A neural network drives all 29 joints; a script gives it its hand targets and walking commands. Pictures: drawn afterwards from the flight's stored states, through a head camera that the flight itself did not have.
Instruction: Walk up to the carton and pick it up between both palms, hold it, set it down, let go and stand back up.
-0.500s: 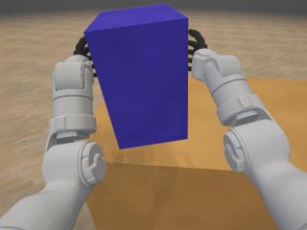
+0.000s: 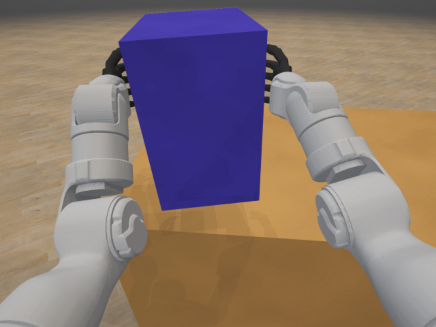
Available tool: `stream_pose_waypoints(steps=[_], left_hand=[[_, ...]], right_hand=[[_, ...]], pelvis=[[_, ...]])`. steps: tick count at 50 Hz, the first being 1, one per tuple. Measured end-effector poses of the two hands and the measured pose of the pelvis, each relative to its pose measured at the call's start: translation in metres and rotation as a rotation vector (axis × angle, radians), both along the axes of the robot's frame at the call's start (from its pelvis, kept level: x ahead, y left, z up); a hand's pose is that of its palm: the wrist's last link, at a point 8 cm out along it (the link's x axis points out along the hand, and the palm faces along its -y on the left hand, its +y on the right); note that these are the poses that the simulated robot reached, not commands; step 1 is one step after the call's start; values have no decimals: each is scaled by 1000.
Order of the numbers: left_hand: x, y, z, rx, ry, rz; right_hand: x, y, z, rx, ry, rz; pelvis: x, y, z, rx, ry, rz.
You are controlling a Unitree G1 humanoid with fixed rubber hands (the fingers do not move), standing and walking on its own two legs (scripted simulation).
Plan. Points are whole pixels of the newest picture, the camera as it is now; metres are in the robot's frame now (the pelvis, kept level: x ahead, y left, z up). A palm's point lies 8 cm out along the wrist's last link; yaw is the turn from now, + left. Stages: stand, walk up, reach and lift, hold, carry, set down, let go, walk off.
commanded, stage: hold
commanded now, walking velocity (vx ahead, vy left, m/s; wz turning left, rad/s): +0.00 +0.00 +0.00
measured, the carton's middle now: (200, 105) +0.43 +0.00 +0.26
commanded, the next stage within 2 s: none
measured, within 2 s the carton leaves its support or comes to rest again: neither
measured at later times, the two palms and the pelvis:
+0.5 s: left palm (115, 95) +0.39 +0.14 +0.31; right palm (280, 88) +0.38 -0.13 +0.31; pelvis +0.00 +0.00 +0.00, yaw +0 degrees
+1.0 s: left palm (117, 88) +0.39 +0.13 +0.32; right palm (283, 86) +0.38 -0.13 +0.31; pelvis +0.00 +0.00 +0.00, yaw +0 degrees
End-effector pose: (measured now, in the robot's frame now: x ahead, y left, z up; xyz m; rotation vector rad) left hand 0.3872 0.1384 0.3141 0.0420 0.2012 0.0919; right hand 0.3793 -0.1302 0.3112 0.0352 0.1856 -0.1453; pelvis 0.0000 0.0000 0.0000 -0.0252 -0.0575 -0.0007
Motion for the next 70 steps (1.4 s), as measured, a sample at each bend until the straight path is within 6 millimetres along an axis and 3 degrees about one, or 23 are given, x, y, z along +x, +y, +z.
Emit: stream_pose_waypoints(steps=[24, 45, 70], left_hand=[[-2, 1, -7, -9, -5, 6], [-2, -6, 6, 5, -19, -1], [0, -2, 0, 3, -16, -3]], right_hand=[[-1, 1, -3, 4, 1, 2], [-3, -5, 3, 11, -7, -4], [-1, -2, -1, 7, 3, -6]], pelvis=[[3, 3, 0, -2, -12, -3], [2, 1, 0, 1, -3, -3], [3, 4, 0, -1, -3, -5]])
